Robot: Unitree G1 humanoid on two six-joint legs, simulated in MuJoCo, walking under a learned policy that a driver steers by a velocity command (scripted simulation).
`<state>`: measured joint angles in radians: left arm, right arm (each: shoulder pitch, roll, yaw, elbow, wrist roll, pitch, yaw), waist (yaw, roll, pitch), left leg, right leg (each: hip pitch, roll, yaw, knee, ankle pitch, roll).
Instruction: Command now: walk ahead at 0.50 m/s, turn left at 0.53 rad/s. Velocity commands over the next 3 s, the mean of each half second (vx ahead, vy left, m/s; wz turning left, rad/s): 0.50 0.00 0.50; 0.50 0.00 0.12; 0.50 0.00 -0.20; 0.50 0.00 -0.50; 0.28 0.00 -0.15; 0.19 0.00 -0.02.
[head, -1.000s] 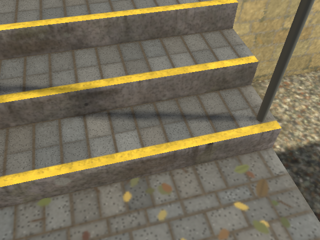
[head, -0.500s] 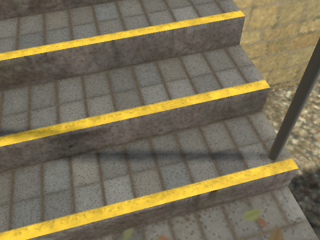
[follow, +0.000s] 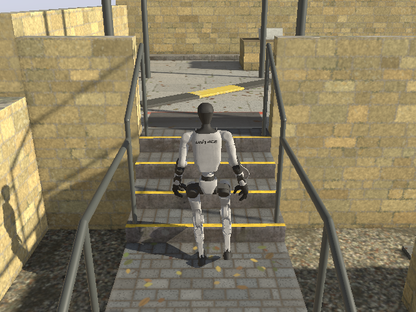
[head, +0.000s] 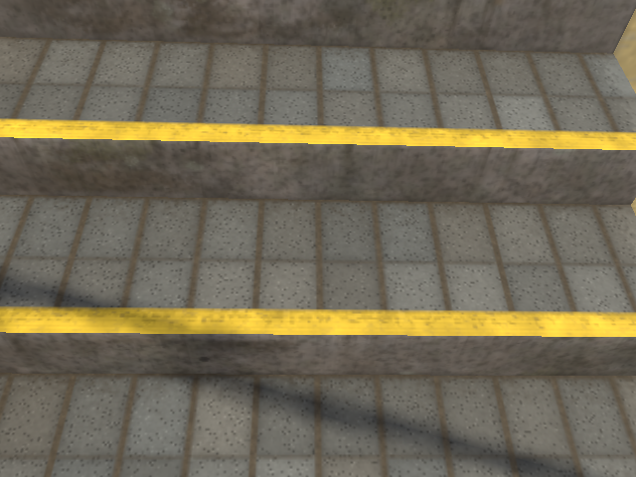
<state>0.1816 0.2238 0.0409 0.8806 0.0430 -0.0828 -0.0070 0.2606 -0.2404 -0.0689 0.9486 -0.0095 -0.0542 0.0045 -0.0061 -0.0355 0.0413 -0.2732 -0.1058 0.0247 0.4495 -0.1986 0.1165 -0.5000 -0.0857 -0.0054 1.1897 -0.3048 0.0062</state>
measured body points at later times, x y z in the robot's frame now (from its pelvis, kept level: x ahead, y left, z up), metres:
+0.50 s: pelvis +0.28 -0.06 +0.05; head +0.31 -0.07 +0.50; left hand +0.42 +0.19 -0.04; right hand +0.38 -0.32 -0.09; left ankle +0.08 +0.05 -0.56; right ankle +0.41 -0.13 -0.58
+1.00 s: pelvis +0.58 +0.02 +0.16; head +0.61 +0.01 +0.61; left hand +0.40 +0.13 +0.03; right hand +0.87 -0.04 +0.10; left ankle +0.73 +0.16 -0.42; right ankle +0.41 -0.13 -0.57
